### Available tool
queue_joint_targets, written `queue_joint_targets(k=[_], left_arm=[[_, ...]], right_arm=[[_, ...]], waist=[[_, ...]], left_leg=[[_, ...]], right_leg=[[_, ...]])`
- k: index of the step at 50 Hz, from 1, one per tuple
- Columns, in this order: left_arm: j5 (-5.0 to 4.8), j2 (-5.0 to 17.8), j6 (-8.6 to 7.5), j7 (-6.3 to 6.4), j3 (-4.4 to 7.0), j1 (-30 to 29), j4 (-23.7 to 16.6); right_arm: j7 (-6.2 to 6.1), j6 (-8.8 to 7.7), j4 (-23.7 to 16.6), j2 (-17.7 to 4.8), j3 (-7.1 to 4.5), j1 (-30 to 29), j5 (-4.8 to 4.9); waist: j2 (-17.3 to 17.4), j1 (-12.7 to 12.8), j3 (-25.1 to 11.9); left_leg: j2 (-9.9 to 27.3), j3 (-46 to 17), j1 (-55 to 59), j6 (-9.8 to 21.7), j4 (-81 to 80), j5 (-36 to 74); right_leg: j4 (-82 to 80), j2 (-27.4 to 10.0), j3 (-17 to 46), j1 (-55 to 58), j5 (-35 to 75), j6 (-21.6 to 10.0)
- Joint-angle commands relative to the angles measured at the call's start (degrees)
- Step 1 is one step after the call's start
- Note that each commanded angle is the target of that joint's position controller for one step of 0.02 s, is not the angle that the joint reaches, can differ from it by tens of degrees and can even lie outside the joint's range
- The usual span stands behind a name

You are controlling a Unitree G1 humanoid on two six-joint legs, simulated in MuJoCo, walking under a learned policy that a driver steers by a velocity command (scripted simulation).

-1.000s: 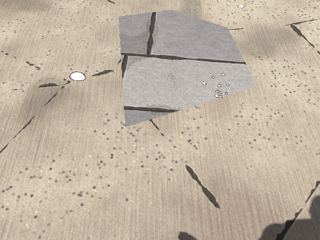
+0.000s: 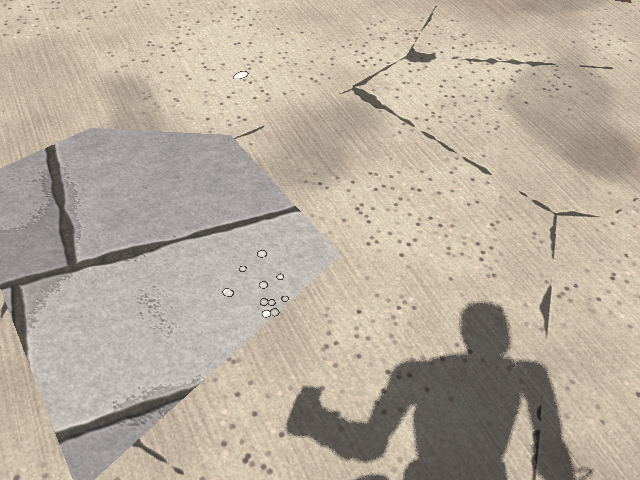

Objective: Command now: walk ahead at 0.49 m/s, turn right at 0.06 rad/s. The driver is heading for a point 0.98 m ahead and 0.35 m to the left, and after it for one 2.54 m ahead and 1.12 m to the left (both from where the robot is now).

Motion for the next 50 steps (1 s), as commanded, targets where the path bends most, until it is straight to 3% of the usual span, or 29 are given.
queue_joint_targets(k=[1, 4, 6, 7, 8, 9, 10, 11, 12, 13, 14, 15, 16, 18, 20, 26, 31, 34, 35, 36, 37, 38, 39, 40, 41, 42, 43, 45, 50], left_arm=[[-0.5, 1.2, -1.37, -0.87, -0.23, -8.55, -5.62], [-0.89, 1.84, -1.75, -1.85, -0.09, -12.13, -6.82], [-0.83, 3.0, -1.97, -2.26, 0.3, -11.78, -6.96], [-0.63, 4.18, -2.01, -2.2, 0.84, -9.46, -6.41], [-0.3, 5.81, -2.02, -1.85, 1.79, -3.98, -5.01], [-0.01, 8.42, -1.9, -1.2, 3.09, 5.09, -2.66], [0.86, 13.07, -1.45, -0.24, 4.19, 16.28, -0.89], [0.95, 14.33, -1.29, -0.75, 4.01, 16.17, -0.14], [0.46, 8.6, -1.13, -0.59, 2.77, 14.96, -0.34], [0.12, 6.95, -1.19, -0.35, 2.06, 11.38, -0.03], [0.38, 5.93, -1.37, -0.42, 1.64, 8.04, 0.22], [0.74, 4.32, -1.69, -0.66, 1.26, 5.48, 0.5], [1.22, 4.33, -2.25, -0.67, 1.35, 4.12, 0.97], [0.99, 3.48, -3.26, -0.72, 1.49, 2.8, 2.31], [1.16, 4.45, -3.76, -0.47, 1.9, 2.52, 3.68], [0.98, 7.32, -3.13, 0.73, 2.6, 4.91, 6.51], [-0.33, 9.52, -0.99, 1.12, 3.38, 9.52, 9.38], [-0.81, 11.91, 0.41, 1.71, 3.96, 8.36, 9.26], [-0.9, 12.5, 0.94, 1.94, 4.06, 7.7, 9.05], [-1.08, 12.0, 1.1, 2.21, 3.67, 6.82, 8.69], [0.91, 7.93, 0.45, 2.21, 2.15, 8.93, 7.43], [1.17, 2.07, -1.5, 1.24, 0.02, 12.29, 4.3], [-0.84, 8.19, -3.53, 0.3, 1.25, 5.52, 3.93], [-2.3, 8.93, -4.48, -0.08, 1.39, 1.43, 2.32], [-1.37, 7.8, -4.81, 0.36, 1.14, 1.14, 2.62], [0.28, 8.16, -4.51, 0.8, 1.54, 1.29, 3.21], [0.65, 8.29, -3.88, 0.7, 1.73, 2.53, 3.24], [1.24, 7.21, -2.75, 0.68, 1.67, 3.77, 3.39], [1.35, 4.07, -2.04, 0.67, 0.36, -6.01, 0.78]], right_arm=[[-0.47, -0.46, -2.41, -10.49, -2.29, -0.3, 0.53], [-0.59, 0.32, -0.91, -11.01, -2.38, 1.83, 0.81], [-0.85, 0.88, -0.37, -11.91, -2.74, 1.85, 0.92], [-1.0, 1.09, -0.36, -12.63, -2.97, 1.39, 0.93], [-1.1, 1.34, -0.36, -12.79, -2.98, 0.91, 1.1], [-1.15, 1.38, -0.9, -11.93, -2.51, 0.28, 0.75], [-1.18, 1.1, -2.96, -8.1, -1.07, 0.24, -1.23], [-0.79, 0.07, -3.1, -2.81, 0.48, 8.03, 0.03], [-0.59, -0.47, -2.57, -9.78, -1.29, 2.96, 1.55], [-0.47, -0.7, -4.32, -11.34, -2.0, -2.46, 2.34], [-0.7, -0.64, -4.59, -10.24, -1.91, -4.77, 1.88], [-0.84, -0.15, -4.53, -9.39, -2.16, -5.43, 1.04], [-0.77, 0.54, -4.28, -8.09, -2.1, -3.39, 1.14], [-0.85, 1.86, -3.81, -5.98, -1.95, -2.39, 1.33], [-1.06, 2.61, -4.9, -5.5, -2.07, -4.84, 1.1], [0.79, 1.84, -8.37, -3.94, -1.29, -14.96, 0.64], [2.51, 1.89, -13.19, -4.06, -1.02, -22.67, 0.69], [2.99, 2.39, -14.29, -6.62, -2.4, -19.2, 0.65], [2.82, 2.6, -13.2, -8.58, -3.58, -13.29, 0.78], [2.07, 2.81, -10.88, -11.73, -5.47, -3.75, 0.9], [0.7, 3.51, -9.51, -17.2, -7.07, 3.06, 1.09], [0.96, 2.65, -11.46, -20.45, -7.05, -0.45, 1.1], [1.34, 2.0, -12.13, -14.65, -5.51, 0.31, 0.68], [1.32, 1.33, -11.84, -12.3, -4.82, -1.55, 0.35], [1.31, 0.95, -12.11, -11.16, -4.41, -5.05, 0.45], [1.07, 0.87, -12.74, -9.23, -3.83, -8.15, 0.3], [0.77, 0.79, -13.66, -9.06, -3.61, -9.62, -0.5], [0.32, 0.59, -13.73, -9.34, -3.73, -10.0, -0.22], [-1.26, 1.02, -12.21, -11.44, -4.36, -6.29, 0.49]], waist=[[7.45, -0.56, 2.32], [7.4, -0.79, 3.85], [7.85, 0.71, 3.41], [8.34, 2.47, 1.7], [8.12, 5.93, -1.93], [7.32, 10.53, -7.97], [-1.18, 13.93, -18.04], [-15.61, 9.35, -25.43], [-7.95, 11.76, -18.98], [-5.39, 11.08, -10.18], [-1.33, 9.13, -6.2], [-0.63, 7.39, -2.88], [-3.54, 5.4, -2.67], [-2.76, 4.01, -1.06], [-1.2, 3.7, 1.05], [0.81, 7.0, 3.66], [1.11, 9.3, 5.49], [-2.02, 5.72, 0.86], [-2.4, 2.2, -2.62], [-1.01, -3.04, -7.42], [8.93, -3.88, -12.74], [18.92, 2.22, -20.12], [9.5, -2.25, -20.4], [7.47, -1.73, -12.32], [1.74, 1.34, -7.12], [1.35, 3.29, -4.57], [4.01, 5.03, -3.78], [4.17, 6.24, -3.44], [5.51, 3.08, -0.65]], left_leg=[[13.11, -7.53, -0.26, 8.33, -5.66, 15.95], [15.4, -8.06, 3.07, 7.92, -4.46, 17.74], [16.58, -7.87, 5.94, 6.98, -1.94, 23.87], [16.35, -7.09, 6.78, 6.38, 1.28, 32.42], [14.9, -5.83, 5.41, 5.39, 8.01, 41.7], [12.2, -4.34, -0.47, 3.76, 18.63, 41.65], [7.8, -2.4, -13.96, 1.73, 37.86, 19.49], [-0.37, -5.2, -32.2, -0.59, 54.07, -19.86], [2.68, -9.09, -37.79, -0.47, 58.95, -18.48], [4.92, -7.44, -39.82, -0.36, 58.32, -12.78], [7.13, -6.45, -37.68, -0.82, 56.17, -8.13], [8.4, -6.41, -35.89, -1.13, 53.7, -5.0], [9.67, -6.76, -32.34, -1.69, 52.91, -2.74], [10.2, -6.67, -30.7, -2.56, 51.49, -1.45], [10.29, -7.3, -33.64, -3.15, 48.79, 2.14], [8.89, -3.16, -33.7, -2.48, 29.54, 18.41], [7.59, 0.4, -37.34, 0.25, 21.75, 13.24], [2.47, 5.35, -28.55, 3.43, 21.33, 4.17], [0.0, 6.56, -20.78, 4.98, 20.69, 2.49], [-1.92, 5.65, -6.28, 7.32, 16.65, 5.89], [8.4, -10.81, 11.16, 11.22, 16.4, 8.83], [21.0, -45.78, 26.72, 23.66, 6.4, -4.22], [20.8, -45.55, 26.66, 20.8, 1.62, -7.56], [18.94, -36.9, 19.87, 18.18, 1.33, -4.41], [16.35, -30.35, 10.88, 16.12, 1.27, 2.35], [14.28, -25.48, 4.42, 15.01, 0.47, 8.44], [13.37, -23.87, -0.43, 15.33, -0.5, 13.64], [11.94, -20.36, -4.76, 15.53, -1.62, 19.67], [6.99, -14.04, -10.42, 11.74, -1.75, 16.75]], right_leg=[[-7.9, 1.45, -2.09, 0.72, 6.4, 0.2], [-11.85, 2.23, -2.02, 1.53, 5.5, -1.3], [-13.95, 2.95, -2.24, 4.06, 2.06, -3.04], [-14.68, 4.15, -3.15, 8.39, 0.29, -4.11], [-16.43, 5.6, -4.32, 17.83, 0.84, -5.68], [-15.97, 4.01, -3.01, 32.36, 2.57, -7.64], [-12.93, -9.18, 11.12, 51.34, 4.34, -11.2], [-20.37, -20.25, 36.03, 63.8, -9.51, -18.82], [-23.98, -17.98, 34.48, 58.26, -16.74, -16.3], [-25.63, -15.98, 25.23, 50.12, -14.24, -14.06], [-27.6, -13.55, 19.51, 42.5, -8.99, -12.97], [-29.89, -11.18, 14.54, 36.95, -5.39, -12.13], [-31.94, -10.74, 11.55, 33.01, -3.24, -12.32], [-34.8, -10.01, 6.51, 28.96, 0.72, -12.64], [-36.21, -9.97, 2.19, 27.88, 4.68, -12.43], [-37.41, -8.18, -8.6, 30.78, 8.98, -10.34], [-33.16, -11.61, -11.44, 42.1, 15.33, -9.18], [-22.11, -11.74, -13.79, 45.22, 41.07, -7.2], [-13.37, -10.9, -14.62, 44.01, 46.96, -6.33], [-0.56, -8.64, -15.94, 37.47, 43.2, -4.31], [18.16, -4.85, -15.91, 21.32, 13.43, -1.65], [36.49, 8.1, -5.62, -1.42, -29.97, 1.21], [38.52, 4.88, 3.98, -7.52, -28.02, -0.24], [35.52, 2.62, 3.17, -9.78, -23.02, -1.62], [29.84, 0.04, 2.93, -7.22, -18.77, -1.73], [25.04, -1.53, 2.7, -3.64, -16.18, -1.25], [23.59, -2.2, 3.03, 0.13, -14.74, -0.58], [19.03, -2.16, 2.03, 2.34, -13.28, 1.34], [-1.23, 1.05, 0.53, 4.34, 3.26, 3.91]])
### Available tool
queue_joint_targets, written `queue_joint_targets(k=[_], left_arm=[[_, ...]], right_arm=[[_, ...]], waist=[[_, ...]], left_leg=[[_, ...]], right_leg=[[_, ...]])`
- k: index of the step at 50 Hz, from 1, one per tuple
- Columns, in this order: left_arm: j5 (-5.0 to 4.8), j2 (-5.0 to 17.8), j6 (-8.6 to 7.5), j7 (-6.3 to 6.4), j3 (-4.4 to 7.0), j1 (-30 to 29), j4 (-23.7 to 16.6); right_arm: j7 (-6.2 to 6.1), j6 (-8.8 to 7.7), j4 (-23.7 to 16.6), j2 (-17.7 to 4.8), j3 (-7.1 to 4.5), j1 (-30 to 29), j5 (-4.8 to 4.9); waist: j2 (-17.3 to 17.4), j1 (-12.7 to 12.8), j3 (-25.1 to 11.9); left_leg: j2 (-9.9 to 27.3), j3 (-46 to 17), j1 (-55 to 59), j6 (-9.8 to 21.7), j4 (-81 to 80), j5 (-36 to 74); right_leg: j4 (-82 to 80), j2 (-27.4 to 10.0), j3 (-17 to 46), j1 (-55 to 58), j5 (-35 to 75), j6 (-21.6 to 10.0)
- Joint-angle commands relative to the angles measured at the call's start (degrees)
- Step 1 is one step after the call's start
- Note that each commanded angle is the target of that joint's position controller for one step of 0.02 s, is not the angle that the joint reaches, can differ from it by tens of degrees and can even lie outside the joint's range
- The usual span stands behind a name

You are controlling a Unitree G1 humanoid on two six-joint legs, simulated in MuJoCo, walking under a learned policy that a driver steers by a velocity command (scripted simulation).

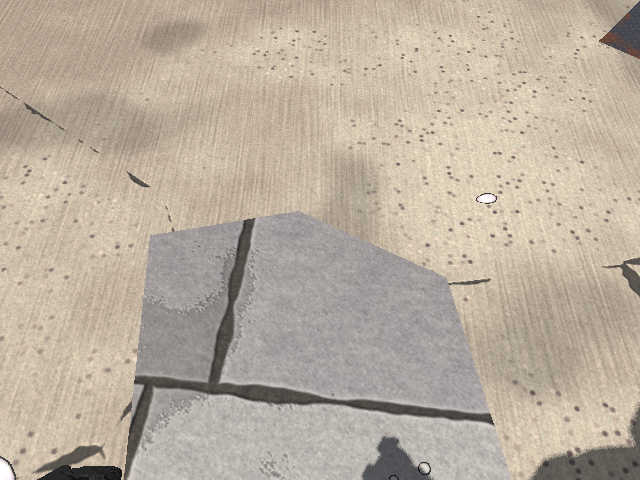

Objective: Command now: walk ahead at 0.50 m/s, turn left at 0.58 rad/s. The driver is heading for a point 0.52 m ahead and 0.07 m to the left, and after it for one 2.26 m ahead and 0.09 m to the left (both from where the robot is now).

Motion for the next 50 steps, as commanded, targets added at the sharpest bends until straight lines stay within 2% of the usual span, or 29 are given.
queue_joint_targets(k=[1, 6, 9, 10, 11, 12, 13, 14, 15, 16, 17, 18, 19, 22, 26, 29, 32, 33, 34, 35, 36, 37, 38, 39, 40, 42, 45, 48, 50], left_arm=[[-0.15, 2.23, -0.5, -0.27, 0.18, -4.13, -3.89], [-1.2, 4.61, -1.64, -1.48, 0.84, -8.64, -5.53], [-1.34, 6.51, -2.48, -1.55, 1.97, -3.23, -4.32], [-0.87, 7.96, -2.77, -1.19, 2.84, 2.31, -3.02], [0.06, 10.8, -2.88, -0.69, 3.65, 10.64, -2.28], [0.56, 15.09, -2.04, -0.81, 4.73, 15.84, -0.28], [-0.98, 10.03, -1.75, -1.18, 3.69, 14.92, -0.73], [-1.14, 6.46, -1.36, -0.89, 2.71, 12.41, -1.43], [-0.6, 5.44, -0.92, -0.74, 2.19, 9.58, -1.69], [-0.39, 3.95, -0.64, -0.69, 1.71, 8.02, -1.19], [0.22, 3.71, -0.74, -0.44, 1.42, 6.72, -0.94], [0.11, 2.88, -1.03, -0.48, 1.35, 6.71, -0.63], [0.01, 3.68, -1.09, -0.45, 1.48, 5.92, 0.01], [-0.49, 6.59, -0.68, -0.01, 2.49, 4.84, 1.18], [-1.1, 8.02, 1.1, 0.98, 2.76, 3.5, 2.1], [-2.09, 9.23, 1.88, 1.01, 3.05, 4.59, 3.17], [-3.49, 10.87, 2.55, 1.1, 3.71, 3.66, 3.09], [-3.73, 10.13, 2.79, 1.16, 3.54, 3.26, 2.96], [-2.58, 8.41, 2.7, 0.93, 2.95, 6.08, 3.07], [1.57, 2.59, 2.57, 0.39, 0.96, 9.12, 1.05], [0.66, 5.25, 2.41, -0.32, 0.6, 10.78, 0.86], [-1.37, 9.12, 2.8, -0.6, 1.58, 7.16, 1.45], [-1.78, 8.48, 3.3, -0.39, 1.36, 5.3, 1.18], [-1.37, 7.14, 3.95, 0.16, 1.08, 4.76, 2.16], [-1.18, 7.02, 4.67, 0.52, 1.08, 4.72, 2.22], [-1.25, 4.74, 5.68, 0.6, 0.43, 7.55, 3.72], [-1.07, 2.89, 6.17, 0.87, -0.54, 7.56, 4.76], [-1.37, 5.76, 6.8, 0.9, 0.26, 5.43, 3.92], [-1.18, 5.98, 6.93, 0.82, 0.57, 5.06, 3.46]], right_arm=[[-1.08, -0.61, -3.7, -10.23, -2.86, -0.82, 0.4], [-1.43, 0.14, -1.92, -9.81, -2.91, 2.86, 0.86], [-1.63, 0.67, -2.21, -9.41, -2.99, 1.37, 0.64], [-1.49, 0.66, -2.68, -7.65, -2.36, 0.87, 0.45], [-1.26, 0.51, -3.74, -4.36, -1.07, 1.06, -0.35], [-1.24, 0.05, -5.32, -1.05, -0.01, 9.19, 1.3], [-1.47, 0.0, -3.9, -6.88, -0.82, 9.2, 1.86], [-1.46, 0.29, -4.32, -10.27, -1.82, 3.06, 1.5], [-1.56, 0.57, -4.95, -10.11, -1.93, -0.17, 0.82], [-1.39, 0.59, -5.61, -9.31, -2.08, -2.83, 0.05], [-1.08, 0.81, -6.18, -8.28, -2.18, -2.47, 0.48], [-0.95, 1.09, -5.84, -7.33, -2.13, -2.03, 0.52], [-0.92, 1.56, -6.35, -6.04, -2.03, -1.13, 0.75], [-0.97, 2.55, -8.05, -4.2, -1.33, -3.68, 0.23], [0.48, 2.53, -8.97, -3.49, -0.96, -7.78, 0.09], [1.78, 2.73, -10.57, -4.54, -1.5, -11.01, 0.04], [2.32, 3.14, -11.17, -7.19, -2.94, -8.66, -0.29], [2.07, 3.06, -9.95, -8.62, -3.88, -3.86, -0.39], [0.98, 3.03, -8.94, -12.29, -5.29, 1.23, -0.45], [-0.48, 3.21, -10.13, -18.09, -5.9, 1.32, -0.81], [0.11, 2.4, -12.37, -16.35, -4.81, -0.01, -1.83], [0.58, 2.01, -13.03, -12.13, -3.7, -3.34, -1.33], [0.43, 1.79, -12.35, -9.29, -2.66, -6.08, -0.54], [0.27, 1.84, -11.8, -6.98, -1.76, -7.72, -0.25], [0.07, 2.0, -11.24, -6.28, -1.25, -9.51, -0.52], [-0.13, 1.78, -10.11, -5.59, -0.77, -11.65, -2.21], [-0.49, 1.29, -7.43, -5.28, -0.62, -11.89, -2.92], [-1.03, 1.92, -5.95, -7.77, -1.2, -12.77, -2.61], [-1.47, 2.53, -5.33, -8.37, -1.42, -13.44, -1.91]], waist=[[5.28, -0.07, -2.71], [6.87, -1.37, -2.42], [9.31, 2.15, -3.43], [8.71, 4.98, -6.91], [3.39, 8.44, -14.87], [-15.9, 5.09, -21.96], [-12.29, 6.08, -18.74], [-6.85, 7.62, -11.24], [-3.09, 6.86, -7.15], [-1.69, 6.27, -3.46], [-4.39, 4.5, -2.23], [-4.32, 4.23, -1.47], [-5.82, 2.75, -2.31], [-4.31, 2.54, -3.0], [-3.77, 3.88, -4.59], [-3.71, 4.7, -4.44], [-4.0, 2.33, -5.7], [-2.4, -0.35, -7.73], [3.32, -2.25, -10.86], [19.44, 1.82, -14.93], [17.08, 0.81, -26.51], [8.74, -0.67, -22.9], [5.86, 0.54, -17.51], [2.48, 1.57, -14.74], [3.45, 2.97, -12.78], [6.33, 4.92, -11.97], [8.09, 3.75, -11.88], [8.78, 2.95, -8.85], [8.36, 3.35, -6.5]], left_leg=[[10.95, -9.0, -3.95, 7.86, -6.09, 10.98], [13.49, -15.84, 1.23, 6.21, -1.13, 4.49], [14.06, -19.41, 3.3, 4.6, 4.63, 7.46], [11.27, -17.71, 1.75, 2.9, 10.76, 10.3], [7.77, -13.32, -4.77, 0.78, 25.96, 3.69], [-0.27, -5.76, -25.42, -3.31, 44.49, -22.42], [4.4, -6.69, -33.16, -4.1, 52.7, -22.98], [6.39, -5.68, -35.13, -4.52, 54.87, -17.59], [8.33, -3.71, -33.52, -4.87, 54.16, -13.47], [9.8, -3.47, -32.34, -4.83, 51.36, -10.81], [11.02, -3.43, -29.49, -5.15, 50.06, -9.16], [11.27, -2.86, -27.07, -5.46, 48.75, -9.65], [11.05, -1.45, -26.62, -6.25, 47.05, -10.26], [11.65, 0.86, -27.18, -7.86, 39.23, -6.85], [10.64, 4.22, -20.72, -7.02, 25.41, 7.16], [9.74, 5.35, -18.4, -5.31, 18.65, 7.7], [7.03, 7.55, -13.29, -2.19, 13.14, 2.42], [4.98, 8.56, -6.43, -0.48, 8.25, 6.18], [6.61, 3.84, 4.72, 2.38, 5.07, 22.06], [21.88, -16.81, 19.89, 10.82, 10.29, 52.81], [29.58, -33.47, 24.3, 20.55, 5.32, 39.59], [27.14, -26.21, 20.09, 17.55, 3.72, 34.3], [24.19, -19.23, 14.67, 13.68, 3.97, 30.44], [21.85, -15.61, 9.45, 10.8, 3.38, 26.79], [20.24, -12.95, 3.34, 9.63, 2.16, 25.06], [17.94, -7.73, -4.38, 8.92, 0.38, 25.88], [17.44, -4.28, -6.5, 8.44, -1.03, 18.82], [18.83, -5.48, -7.84, 7.96, -2.46, 2.94], [19.04, -5.79, -7.98, 6.69, -2.02, -3.98]], right_leg=[[-11.96, 3.58, -2.49, 6.1, 11.35, 1.01], [-21.19, 5.69, -0.36, 9.24, 11.93, -0.65], [-23.91, 6.06, -1.02, 16.16, 5.72, -3.46], [-25.39, 5.02, -1.08, 25.16, 5.98, -5.3], [-24.15, -3.97, 7.28, 39.86, 2.5, -8.86], [-29.12, -16.65, 33.76, 58.27, -10.81, -18.32], [-32.51, -18.04, 40.38, 56.85, -24.36, -18.05], [-33.42, -15.57, 31.37, 50.09, -23.18, -15.43], [-34.03, -13.22, 23.63, 43.34, -15.48, -13.83], [-35.49, -10.37, 17.38, 37.82, -8.56, -12.88], [-36.17, -9.66, 13.29, 33.89, -0.55, -12.89], [-35.84, -8.02, 8.24, 31.47, 12.3, -12.3], [-35.69, -8.42, 5.44, 31.04, 19.36, -13.49], [-36.11, -9.23, -1.28, 30.84, 33.18, -15.18], [-35.77, -7.11, -9.78, 30.93, 31.86, -13.3], [-33.07, -8.05, -11.41, 33.94, 29.8, -12.19], [-24.11, -8.79, -12.18, 36.07, 36.05, -10.49], [-16.1, -6.87, -13.92, 34.49, 36.03, -8.85], [-4.03, -2.89, -15.29, 27.48, 26.12, -5.42], [15.76, 4.92, -15.64, 8.17, -24.14, -1.08], [27.81, 9.03, -2.71, 1.64, -32.64, -0.37], [28.84, 5.6, -0.18, -0.11, -27.66, -0.76], [25.51, 3.27, -0.99, -0.68, -23.75, -1.03], [20.65, 1.26, -0.98, 1.02, -21.74, -0.76], [16.08, 0.53, -1.29, 5.36, -20.06, -0.32], [8.93, 1.2, -3.19, 14.38, -17.28, 0.58], [-2.93, 1.23, -3.78, 21.12, -12.34, 0.91], [-6.67, 2.41, -5.31, 21.96, -9.73, -0.23], [-10.11, 3.36, -6.74, 21.79, -8.81, -1.72]])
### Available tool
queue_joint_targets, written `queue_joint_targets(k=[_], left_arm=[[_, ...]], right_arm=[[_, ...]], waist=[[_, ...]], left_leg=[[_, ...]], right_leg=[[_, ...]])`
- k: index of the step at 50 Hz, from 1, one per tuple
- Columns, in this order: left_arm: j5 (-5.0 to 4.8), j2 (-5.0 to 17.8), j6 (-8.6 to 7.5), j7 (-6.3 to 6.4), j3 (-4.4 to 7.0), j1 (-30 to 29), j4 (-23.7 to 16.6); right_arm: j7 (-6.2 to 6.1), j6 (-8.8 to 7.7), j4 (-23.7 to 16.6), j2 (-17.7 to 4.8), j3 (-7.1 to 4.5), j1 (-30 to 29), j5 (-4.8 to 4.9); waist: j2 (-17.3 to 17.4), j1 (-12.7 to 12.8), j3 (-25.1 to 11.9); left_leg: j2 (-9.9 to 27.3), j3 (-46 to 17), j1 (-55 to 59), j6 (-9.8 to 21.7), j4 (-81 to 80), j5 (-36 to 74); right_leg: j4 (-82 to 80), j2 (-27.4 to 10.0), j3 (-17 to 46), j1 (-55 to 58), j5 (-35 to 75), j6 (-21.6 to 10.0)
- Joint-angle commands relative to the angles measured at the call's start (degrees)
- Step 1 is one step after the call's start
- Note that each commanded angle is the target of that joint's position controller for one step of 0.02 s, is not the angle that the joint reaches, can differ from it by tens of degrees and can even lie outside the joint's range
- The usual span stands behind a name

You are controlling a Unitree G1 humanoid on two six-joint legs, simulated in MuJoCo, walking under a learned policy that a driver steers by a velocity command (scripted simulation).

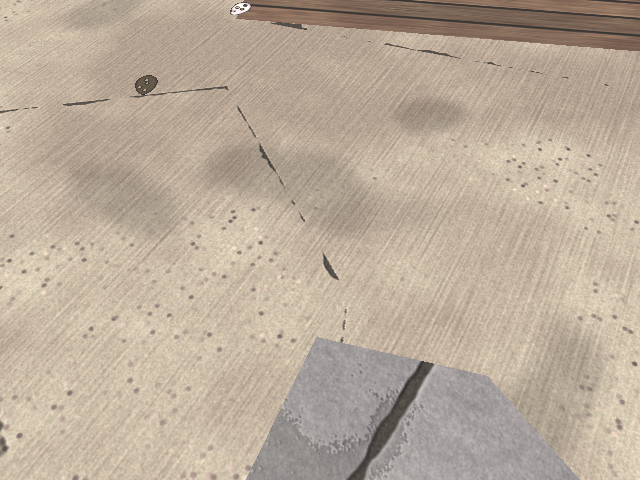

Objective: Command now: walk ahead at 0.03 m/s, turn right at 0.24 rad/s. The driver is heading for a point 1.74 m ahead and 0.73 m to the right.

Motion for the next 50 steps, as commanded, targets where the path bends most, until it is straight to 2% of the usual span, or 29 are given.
queue_joint_targets(k=[1, 3, 4, 5, 7, 8, 11, 14, 17, 18, 19, 20, 21, 22, 24, 26, 32, 37, 40, 41, 42, 43, 44, 45, 46, 47, 48, 49, 50], left_arm=[[0.32, 7.0, -0.21, 0.09, 2.08, 1.39, -3.1], [1.04, 8.04, -0.27, -0.16, 2.3, 1.84, -3.72], [0.95, 12.0, -0.35, 0.12, 3.24, 1.25, -4.27], [0.47, 13.05, -0.44, 0.17, 3.93, 1.25, -4.32], [1.5, 11.63, -1.56, 0.57, 3.73, 2.48, -4.69], [1.53, 11.8, -2.41, 0.58, 3.9, 3.32, -4.78], [-0.76, 11.33, -2.44, 1.27, 4.49, 0.69, -5.39], [-1.56, 10.88, -0.47, 1.81, 4.89, 2.13, -5.23], [-1.28, 10.3, -0.17, 1.43, 4.55, -0.72, -6.75], [-1.1, 8.52, -0.46, 1.33, 4.05, -0.27, -6.97], [-0.52, 3.89, -0.86, 0.87, 2.83, 0.52, -7.29], [-1.52, 4.55, -2.07, 0.81, 3.06, -1.65, -10.78], [-1.44, 8.66, -2.8, 0.76, 4.07, -2.33, -10.61], [-1.42, 10.4, -2.89, 0.4, 4.89, -0.96, -9.38], [-0.75, 8.76, -3.06, 0.08, 4.82, 0.38, -7.77], [-1.03, 6.22, -3.68, -0.76, 4.18, -0.79, -8.1], [-1.07, 2.98, -4.06, -2.49, 2.76, -7.04, -12.47], [-1.25, 1.95, -4.27, -4.39, 1.9, -12.45, -15.92], [-1.09, 4.64, -3.93, -4.8, 3.26, -8.73, -16.41], [-1.18, 6.93, -3.67, -4.62, 4.6, -1.92, -14.98], [-1.36, 10.19, -3.23, -3.82, 6.56, 8.24, -12.34], [-1.65, 14.53, -2.43, -2.39, 7.89, 16.29, -10.5], [-1.73, 18.99, -3.39, -2.4, 7.83, 12.82, -12.4], [-0.91, 13.4, -4.01, -2.66, 6.3, 14.19, -12.76], [-0.53, 10.69, -4.74, -2.71, 5.41, 12.25, -11.83], [-0.61, 9.45, -5.23, -2.77, 4.83, 8.52, -12.11], [-0.33, 7.33, -5.39, -2.67, 4.15, 4.79, -12.6], [0.57, 7.58, -5.56, -2.43, 4.03, 2.87, -13.63], [0.46, 7.52, -5.79, -2.29, 4.12, 2.04, -13.73]], right_arm=[[-1.04, -0.01, -2.54, -11.23, -3.5, -1.77, 0.9], [-1.54, 0.17, -1.29, -9.94, -3.51, 0.18, 1.51], [-1.73, 0.01, -1.66, -8.6, -3.5, 2.47, 0.68], [-2.04, 0.01, -2.48, -7.07, -3.32, -1.05, 0.31], [-2.2, 0.07, -4.06, -7.11, -3.69, -6.04, 0.86], [-2.11, 0.28, -3.58, -7.78, -4.22, -5.15, 1.27], [-2.01, 0.05, -2.78, -6.9, -4.11, -3.3, 1.63], [-0.57, -1.14, -2.87, -5.05, -3.34, -4.27, 2.76], [0.43, -2.04, -0.78, -6.82, -4.34, 1.59, 3.56], [0.06, -2.18, 0.31, -8.63, -5.05, 4.84, 3.3], [-0.73, -2.16, 1.21, -11.79, -5.78, 11.18, 2.31], [0.0, -2.64, 1.71, -17.26, -6.86, 12.51, -0.18], [-0.02, -3.84, 0.62, -14.43, -6.01, 8.9, -0.32], [-0.44, -4.46, 0.42, -11.06, -5.05, 5.86, 0.91], [-1.02, -4.96, 0.59, -9.11, -4.38, 4.72, 1.88], [-1.21, -5.6, 1.62, -8.57, -4.17, 7.41, 1.11], [-0.87, -5.37, 3.57, -10.62, -4.59, 11.09, 1.37], [-0.59, -4.67, 5.74, -12.78, -5.23, 14.32, 2.68], [-0.82, -3.85, 6.15, -15.17, -5.77, 13.83, 3.16], [-1.05, -3.44, 6.12, -15.94, -5.89, 13.41, 3.33], [-1.37, -3.42, 5.73, -15.58, -5.51, 13.11, 3.52], [-1.33, -3.93, 4.43, -11.43, -3.93, 14.55, 1.5], [-0.78, -5.71, 0.43, -5.86, -1.79, 16.98, 0.99], [0.05, -7.74, -0.09, -12.12, -3.13, 10.17, 3.13], [0.38, -8.51, -1.54, -12.71, -3.17, 6.49, 4.62], [-0.03, -8.8, -1.13, -11.88, -2.92, 6.52, 3.57], [-0.48, -8.44, -0.19, -11.94, -3.29, 6.54, 1.76], [-0.31, -7.73, -0.24, -12.0, -3.47, 8.47, 1.49], [-0.22, -7.09, 0.02, -11.87, -3.49, 9.35, 1.1]], waist=[[8.01, 0.49, -5.5], [4.42, 0.61, -3.79], [-4.51, -2.19, -3.48], [-11.59, -0.58, -1.69], [-14.05, 2.44, -1.77], [-11.53, 2.57, -2.99], [-5.66, 0.62, -6.17], [-7.42, 1.9, -8.61], [-8.65, -2.05, -5.91], [-6.23, -3.19, -6.51], [4.37, -4.67, -9.4], [15.17, -4.4, -4.98], [10.76, -2.91, -0.88], [9.7, -1.29, 1.78], [8.3, -1.11, 2.41], [7.2, -2.45, 1.67], [6.63, -4.92, 2.57], [5.89, -6.02, 4.75], [8.47, -1.95, -0.14], [8.72, 2.22, -4.53], [7.37, 7.55, -10.0], [-1.71, 9.23, -15.35], [-13.93, 3.07, -23.97], [-5.77, 7.75, -23.87], [-4.76, 6.89, -15.03], [0.87, 3.6, -9.34], [1.81, 1.27, -6.33], [-1.38, -1.02, -5.5], [-1.3, -1.8, -4.98]], left_leg=[[15.4, -11.9, 1.5, 8.04, -9.87, -6.74], [13.0, -9.07, 1.75, 3.8, -4.88, -6.74], [7.0, -2.87, 0.71, 0.16, 1.96, -8.87], [0.54, 2.78, -1.76, -3.16, 8.53, -8.69], [-1.12, -2.13, -8.83, -3.55, 20.44, -19.7], [-1.03, -4.3, -11.8, -3.88, 27.58, -24.37], [1.33, -6.18, -13.11, -5.2, 23.81, -20.39], [-0.1, -3.79, -4.86, -5.37, 11.13, -15.08], [-0.56, -1.92, 9.97, -3.45, -6.28, -5.11], [2.48, -3.66, 18.8, -2.23, -8.66, -4.06], [14.37, -16.35, 28.61, 1.29, -11.75, -13.58], [26.38, -37.15, 24.3, 8.76, -17.95, -26.34], [26.69, -37.6, 21.19, 10.71, -19.19, -30.28], [23.49, -31.35, 20.7, 8.74, -19.59, -27.93], [19.64, -21.05, 21.3, 5.68, -20.03, -16.32], [17.33, -13.03, 20.71, 4.9, -20.34, -5.42], [16.74, -1.29, 20.18, 5.74, -21.12, 5.95], [18.98, 4.2, 22.43, 5.04, -19.55, 11.69], [19.49, 8.07, 24.47, 3.24, -9.18, 41.19], [18.84, 9.64, 23.31, 2.28, 0.22, 50.3], [16.96, 11.18, 16.47, 0.33, 12.83, 48.5], [14.01, 10.33, -0.56, -2.15, 31.37, 15.32], [1.65, 1.18, -21.21, -4.96, 50.51, -24.24], [4.03, -8.41, -26.76, -3.78, 53.88, -21.11], [6.32, -7.16, -29.36, -2.46, 51.74, -16.14], [8.91, -7.0, -26.18, -2.22, 46.18, -11.7], [10.68, -6.92, -21.9, -2.34, 41.1, -8.95], [11.33, -7.38, -18.22, -2.85, 39.77, -7.23], [11.4, -7.03, -16.65, -3.78, 38.1, -6.97]], right_leg=[[-4.77, 1.98, -3.23, 6.63, 3.24, -2.19], [-12.42, -0.08, 0.65, 7.04, 12.17, -5.39], [-15.88, -5.59, 8.74, 5.87, 19.4, -8.44], [-21.49, -9.33, 17.44, 3.9, 14.1, -13.23], [-24.67, -13.39, 25.52, 8.74, 19.72, -17.57], [-23.76, -13.81, 25.64, 11.77, 25.88, -18.61], [-19.27, -10.06, 20.52, 17.65, 34.22, -14.75], [-21.91, -6.37, 20.76, 14.91, 9.55, -13.87], [-22.94, -3.0, 22.17, 4.17, -8.36, -12.27], [-19.33, -0.68, 20.33, -2.29, -10.85, -9.93], [-2.93, 4.38, 13.33, -11.78, -15.39, -5.97], [7.6, 7.97, 8.73, -24.08, -14.45, -4.85], [15.35, 3.45, 10.83, -25.94, -10.42, -4.7], [17.7, 2.85, 10.38, -27.68, -5.67, -4.3], [19.52, 1.04, 8.9, -27.91, 1.7, -2.74], [21.43, 0.37, 6.74, -26.85, 7.71, -1.97], [8.37, -0.93, 2.19, -24.64, 16.75, -0.16], [-2.49, -0.15, -3.11, -19.89, 14.92, -3.65], [-5.13, 4.89, -7.57, -8.53, 8.42, -7.77], [-6.62, 7.55, -8.76, 0.88, 7.93, -9.7], [-9.72, 9.29, -7.75, 16.49, 11.14, -12.13], [-10.03, -0.57, 7.82, 35.08, 9.28, -15.65], [-20.93, -15.2, 45.28, 48.12, -7.03, -27.56], [-26.56, -15.18, 45.73, 46.48, -10.1, -25.24], [-26.65, -13.18, 36.72, 39.18, -6.18, -22.75], [-26.83, -10.5, 29.72, 28.97, 1.13, -20.89], [-27.52, -7.47, 23.72, 21.54, 7.56, -19.02], [-28.65, -6.8, 22.16, 16.21, 12.46, -19.6], [-29.48, -6.13, 20.88, 13.59, 17.03, -20.21]])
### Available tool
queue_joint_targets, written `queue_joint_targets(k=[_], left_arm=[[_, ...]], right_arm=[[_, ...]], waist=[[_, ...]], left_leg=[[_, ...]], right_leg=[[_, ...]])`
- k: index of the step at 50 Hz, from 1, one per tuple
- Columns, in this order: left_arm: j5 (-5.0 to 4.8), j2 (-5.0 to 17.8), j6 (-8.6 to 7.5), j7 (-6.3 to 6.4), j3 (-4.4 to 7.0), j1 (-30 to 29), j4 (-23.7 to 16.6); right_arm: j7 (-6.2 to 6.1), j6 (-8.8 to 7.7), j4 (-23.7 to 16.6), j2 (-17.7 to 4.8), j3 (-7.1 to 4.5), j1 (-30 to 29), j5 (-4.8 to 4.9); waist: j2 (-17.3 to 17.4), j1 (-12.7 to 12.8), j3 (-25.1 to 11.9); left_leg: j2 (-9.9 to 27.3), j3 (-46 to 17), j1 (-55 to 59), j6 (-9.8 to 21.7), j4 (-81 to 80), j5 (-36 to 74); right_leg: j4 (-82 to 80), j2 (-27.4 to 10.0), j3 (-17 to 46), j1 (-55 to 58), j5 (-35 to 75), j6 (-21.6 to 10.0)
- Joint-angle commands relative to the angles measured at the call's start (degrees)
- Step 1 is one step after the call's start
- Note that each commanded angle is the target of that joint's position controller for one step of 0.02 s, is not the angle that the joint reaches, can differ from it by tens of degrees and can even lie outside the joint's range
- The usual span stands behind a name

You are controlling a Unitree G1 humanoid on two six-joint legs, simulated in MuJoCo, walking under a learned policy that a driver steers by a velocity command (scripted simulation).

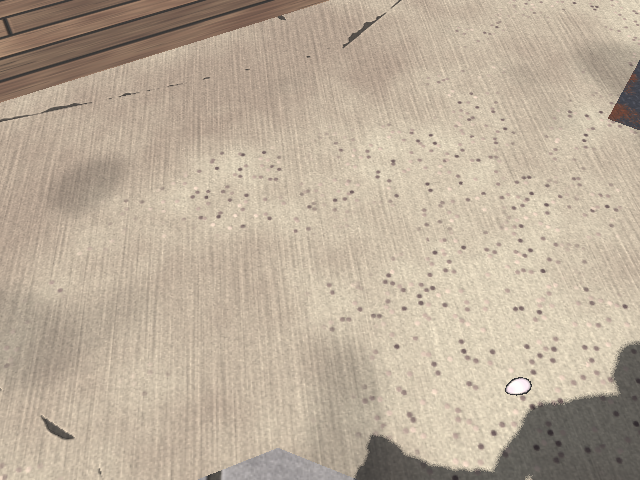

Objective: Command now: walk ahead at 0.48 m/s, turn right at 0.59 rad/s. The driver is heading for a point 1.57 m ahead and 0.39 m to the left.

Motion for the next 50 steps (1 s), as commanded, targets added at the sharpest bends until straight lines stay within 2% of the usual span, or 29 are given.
queue_joint_targets(k=[1, 4, 7, 10, 12, 15, 16, 17, 18, 19, 20, 21, 22, 23, 25, 26, 28, 30, 34, 37, 39, 41, 42, 43, 44, 45, 46, 48, 50], left_arm=[[0.34, 7.32, -1.69, 0.73, 1.96, -1.11, -4.11], [0.15, 7.74, -2.13, 1.63, 1.81, 1.16, -2.17], [-0.23, 7.78, -2.0, 2.04, 1.64, 4.22, -0.08], [-0.63, 8.86, -1.98, 2.07, 1.74, 7.98, 2.01], [-0.71, 8.87, -1.63, 2.18, 1.74, 9.91, 3.19], [-0.46, 9.41, -0.71, 2.57, 1.99, 10.9, 4.3], [-0.45, 9.71, -0.46, 2.63, 2.08, 10.2, 4.25], [-0.3, 9.33, -0.22, 2.64, 1.83, 9.24, 4.09], [0.32, 7.66, -0.17, 2.63, 0.97, 8.49, 3.12], [0.35, 3.24, -0.94, 2.47, -0.46, 15.23, 2.39], [-0.54, 3.25, -1.73, 2.26, -0.92, 16.7, 2.88], [-1.64, 8.52, -2.06, 2.07, 0.36, 10.71, 2.08], [-1.71, 8.8, -2.26, 1.97, 0.34, 5.41, 0.49], [-0.54, 7.82, -2.32, 1.95, 0.25, 1.99, -0.24], [0.24, 6.36, -2.04, 1.8, 0.34, 3.49, 0.43], [-0.01, 4.74, -1.72, 1.77, 0.1, 5.97, 0.72], [0.16, 3.66, -1.2, 2.05, -0.35, 4.69, 0.33], [0.65, 3.13, -1.32, 2.05, -0.74, 0.57, -0.77], [0.53, 1.51, -2.57, 1.31, -1.35, -8.33, -2.94], [-0.05, 2.36, -3.31, 0.49, -1.04, -12.69, -4.36], [-0.11, 3.73, -3.8, 0.09, -0.49, -13.08, -4.82], [-0.1, 5.45, -4.25, 0.15, 0.33, -9.46, -3.99], [0.09, 7.39, -4.37, 0.56, 1.43, -3.23, -2.27], [1.01, 10.39, -4.41, 1.14, 2.52, 5.83, -0.92], [1.71, 15.57, -3.65, 1.57, 3.8, 12.14, -0.03], [1.03, 12.57, -3.1, 1.34, 3.15, 13.56, 0.62], [0.58, 8.46, -2.95, 1.52, 1.97, 10.33, 0.55], [0.71, 4.58, -2.95, 1.44, 0.55, 3.24, 0.67], [1.25, 3.58, -3.66, 1.38, 0.5, -0.39, 1.26]], right_arm=[[-0.06, 0.01, -3.92, -6.74, -1.86, 2.2, -1.27], [-0.08, 0.89, -4.92, -4.52, -0.98, -2.5, -1.53], [0.6, 0.23, -6.05, -2.44, 0.02, -9.16, -1.25], [1.57, -0.37, -7.4, -2.74, 0.22, -14.85, -0.15], [2.18, -0.68, -8.31, -3.71, -0.01, -17.04, -0.07], [2.73, -0.95, -8.62, -4.9, -0.49, -15.84, -0.15], [2.63, -1.02, -8.15, -5.7, -0.91, -13.25, -0.18], [2.31, -1.1, -6.58, -7.2, -1.84, -7.13, -0.26], [1.97, -1.14, -5.05, -9.59, -2.68, 1.87, -0.82], [1.69, -0.87, -3.89, -14.63, -4.01, 9.65, -1.68], [2.26, -0.37, -1.74, -11.6, -3.5, 12.75, -0.14], [2.01, -0.02, -2.19, -7.59, -2.25, 9.6, 0.74], [1.66, 0.5, -2.82, -6.18, -1.65, 5.44, 0.33], [1.75, 0.78, -2.88, -4.96, -1.02, 2.39, -0.29], [1.96, 0.29, -2.94, -3.69, -0.49, 0.68, -1.04], [1.92, 0.18, -2.57, -4.44, -0.65, 0.11, -0.75], [1.73, -0.17, -1.81, -5.88, -1.06, -0.08, -0.33], [1.45, 0.02, -0.92, -6.48, -1.26, 0.85, 0.0], [0.84, 0.95, 1.34, -7.97, -1.6, 5.45, 0.82], [0.5, 1.9, 2.81, -8.59, -1.85, 8.55, 1.24], [0.1, 2.54, 3.24, -8.94, -2.13, 8.9, 1.39], [-0.19, 3.12, 3.32, -9.63, -2.48, 8.14, 1.21], [-0.21, 3.23, 3.18, -8.82, -2.13, 7.72, 0.97], [-0.1, 3.1, 1.93, -6.03, -1.03, 6.89, 0.11], [0.04, 2.24, 0.62, 0.06, 0.77, 13.83, -0.2], [0.14, 1.61, 0.64, -1.95, 0.57, 14.63, 1.33], [0.08, 1.71, 0.08, -7.31, -1.08, 9.28, 2.51], [-0.06, 2.5, -1.32, -6.89, -1.46, 3.47, 1.36], [0.26, 3.79, -1.25, -4.55, -1.48, 5.18, 1.3]], waist=[[-3.68, -1.26, -6.02], [-3.35, 0.07, -3.37], [-4.29, 3.17, -2.71], [-4.78, 5.72, -1.12], [-4.89, 6.29, -0.4], [-6.3, 4.8, -0.92], [-6.98, 3.16, -2.34], [-6.56, -0.34, -6.44], [-5.16, -4.65, -14.49], [6.71, -4.33, -24.82], [15.83, -4.75, -28.06], [8.63, -5.8, -18.36], [4.18, -4.92, -11.54], [0.51, -3.36, -5.52], [2.81, -0.73, -3.38], [4.9, 0.98, -4.92], [4.41, 1.27, -3.57], [2.57, 0.15, -2.24], [1.59, -3.04, -1.22], [2.2, -4.05, -0.67], [3.04, -2.95, -0.93], [4.19, -0.18, -2.72], [3.66, 3.13, -6.6], [1.57, 7.41, -14.55], [-11.86, 6.28, -24.24], [-17.56, 6.7, -27.55], [-10.8, 7.14, -17.82], [-5.65, 4.36, -7.3], [-8.26, 1.09, -4.32]], left_leg=[[2.77, -2.07, -8.71, -1.44, -3.97, 4.02], [2.16, -0.37, -10.03, -3.43, -13.96, 13.07], [-0.12, 0.74, -6.09, -3.0, -28.24, 25.82], [-1.65, 0.77, -5.0, -1.98, -35.12, 29.58], [-1.96, 0.17, -7.66, -0.6, -38.01, 26.73], [-2.97, 0.52, -6.81, 1.93, -40.31, 18.66], [-4.21, 1.76, -2.79, 3.08, -40.99, 15.76], [-5.7, 3.51, 6.26, 4.87, -42.62, 16.74], [-0.84, -0.53, 21.98, 8.23, -39.74, 19.91], [12.44, -21.96, 45.63, 16.86, -39.3, 15.2], [18.22, -40.62, 51.38, 20.72, -48.53, 2.62], [16.24, -35.89, 45.08, 17.42, -50.68, -6.2], [14.0, -28.17, 36.75, 15.1, -51.94, -4.81], [10.9, -22.21, 28.12, 13.85, -54.33, 1.08], [7.62, -15.83, 20.13, 13.05, -56.37, 15.01], [7.43, -14.35, 19.57, 13.94, -57.45, 15.24], [7.67, -11.53, 16.74, 15.22, -59.86, 18.54], [6.38, -7.62, 17.04, 14.69, -60.86, 21.81], [3.75, -4.12, 16.96, 12.24, -60.28, 22.54], [5.6, -6.73, 20.44, 11.85, -57.85, 21.15], [7.12, -9.24, 23.47, 10.73, -55.08, 20.93], [7.3, -10.3, 24.24, 9.44, -50.35, 25.58], [4.68, -8.67, 22.48, 7.96, -43.38, 30.83], [1.43, -6.66, 14.75, 5.9, -29.87, 25.12], [-6.77, -0.92, -6.11, 1.66, -8.58, 0.66], [-6.9, -4.83, -14.67, 1.11, 1.38, -14.97], [-3.63, -5.56, -18.6, 1.28, 5.28, -10.78], [0.15, -3.39, -16.43, 1.14, 2.28, -2.46], [2.54, -3.65, -10.86, 0.54, -0.95, 1.3]], right_leg=[[-16.04, -15.63, 20.39, 8.34, 9.85, -12.45], [-17.26, -13.41, 14.38, 4.97, 14.75, -11.07], [-16.67, -10.66, 10.34, 4.47, 11.95, -7.72], [-16.49, -12.92, 12.48, 7.52, 6.95, -7.47], [-13.93, -15.25, 14.63, 13.26, 8.44, -7.41], [-9.99, -18.05, 16.91, 20.06, 16.78, -6.09], [-6.96, -17.51, 16.44, 20.92, 24.9, -5.33], [0.03, -15.1, 14.41, 20.42, 34.58, -4.14], [12.2, -12.25, 12.03, 13.91, 32.45, -2.3], [33.94, -3.91, 7.89, -5.93, 10.99, 2.06], [45.05, 0.11, 9.26, -18.39, -22.18, 3.69], [49.16, -3.82, 10.73, -24.4, -20.1, 3.33], [47.73, -6.85, 8.01, -25.21, -15.0, 3.09], [43.19, -9.0, 6.12, -24.01, -11.25, 3.1], [38.06, -11.53, 5.7, -17.88, -7.48, 3.59], [36.43, -11.62, 5.0, -16.8, -6.53, 4.29], [32.19, -12.49, 4.15, -17.64, -4.28, 5.55], [24.53, -12.9, 3.51, -18.69, 1.49, 6.47], [8.64, -10.0, 1.69, -13.82, 13.99, 6.78], [3.4, -8.46, 2.47, -12.58, 14.99, 6.51], [0.39, -8.04, 3.59, -11.08, 12.08, 5.54], [-1.58, -7.09, 2.7, -4.5, 8.08, 4.04], [-3.15, -6.55, 1.66, 5.21, 7.79, 2.43], [-0.03, -12.87, 6.63, 20.75, 8.6, -0.68], [0.25, -27.69, 27.14, 43.5, 4.92, -8.22], [-7.73, -31.14, 41.87, 43.79, -7.72, -11.14], [-9.8, -28.62, 34.57, 36.31, -13.53, -8.44], [-13.7, -23.93, 21.26, 21.0, -6.35, -5.82], [-17.11, -21.68, 13.39, 12.78, 1.19, -5.58]])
